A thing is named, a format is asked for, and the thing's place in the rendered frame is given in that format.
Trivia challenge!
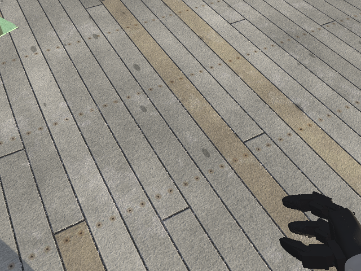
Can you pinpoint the robot right hand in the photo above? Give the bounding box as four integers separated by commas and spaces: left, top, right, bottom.
279, 191, 361, 271

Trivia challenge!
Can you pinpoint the robot right forearm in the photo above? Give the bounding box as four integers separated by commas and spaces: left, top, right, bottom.
345, 254, 361, 271

